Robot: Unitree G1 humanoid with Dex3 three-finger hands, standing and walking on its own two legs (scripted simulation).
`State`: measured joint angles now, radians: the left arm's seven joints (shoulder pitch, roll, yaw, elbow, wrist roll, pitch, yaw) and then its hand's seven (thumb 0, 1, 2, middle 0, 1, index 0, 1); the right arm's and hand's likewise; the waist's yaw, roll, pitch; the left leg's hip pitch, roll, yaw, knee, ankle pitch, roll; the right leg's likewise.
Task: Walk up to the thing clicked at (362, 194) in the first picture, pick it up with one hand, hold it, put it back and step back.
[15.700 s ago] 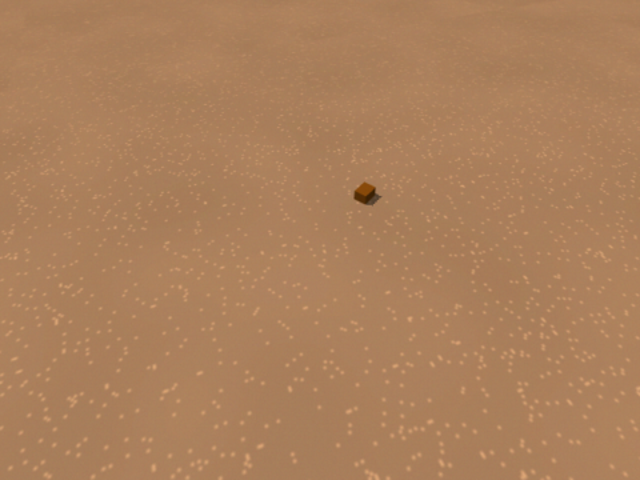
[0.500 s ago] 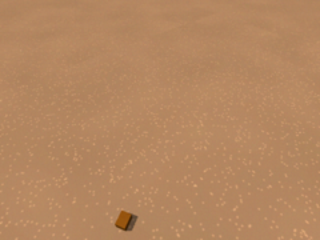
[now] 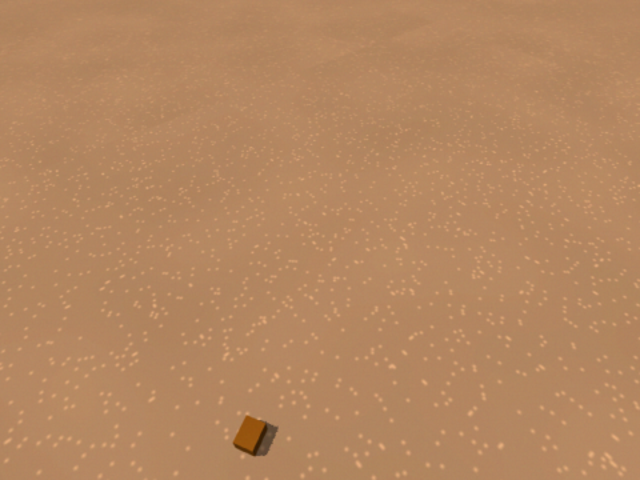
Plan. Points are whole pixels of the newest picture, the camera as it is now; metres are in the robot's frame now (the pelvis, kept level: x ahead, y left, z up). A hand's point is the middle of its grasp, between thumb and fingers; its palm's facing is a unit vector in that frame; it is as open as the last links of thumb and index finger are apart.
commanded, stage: stand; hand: left
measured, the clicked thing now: (250, 435) +0.42 +0.25 -0.76
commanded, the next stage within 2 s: walk up in 0.54 s
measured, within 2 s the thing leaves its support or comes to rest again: neither
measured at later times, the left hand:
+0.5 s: hand out of the picture +0.06 +0.25 -0.16, palm faces -0.03 -0.94 -0.34, open 7.4 cm
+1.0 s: hand out of the picture +0.05 +0.31 -0.19, palm faces -0.03 -0.93 -0.36, open 7.4 cm
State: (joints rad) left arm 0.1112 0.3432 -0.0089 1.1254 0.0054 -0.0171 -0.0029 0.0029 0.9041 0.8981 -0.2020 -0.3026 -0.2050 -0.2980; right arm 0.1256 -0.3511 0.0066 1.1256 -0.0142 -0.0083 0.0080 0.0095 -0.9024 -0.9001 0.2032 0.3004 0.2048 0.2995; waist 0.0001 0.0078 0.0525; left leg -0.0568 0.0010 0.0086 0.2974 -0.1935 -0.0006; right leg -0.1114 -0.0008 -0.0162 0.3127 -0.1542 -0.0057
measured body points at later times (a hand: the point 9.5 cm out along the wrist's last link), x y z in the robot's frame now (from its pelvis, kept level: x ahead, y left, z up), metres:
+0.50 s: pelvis +0.00 +0.00 +0.00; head +0.01 +0.00 +0.45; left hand +0.07 +0.30 -0.13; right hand +0.06 -0.30 -0.14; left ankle -0.02 +0.12 -0.75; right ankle +0.01 -0.11 -0.75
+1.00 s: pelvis -0.10 +0.05 -0.03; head -0.03 +0.08 +0.42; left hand +0.05 +0.36 -0.16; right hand -0.05 -0.28 -0.13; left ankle -0.10 +0.16 -0.75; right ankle -0.06 -0.10 -0.69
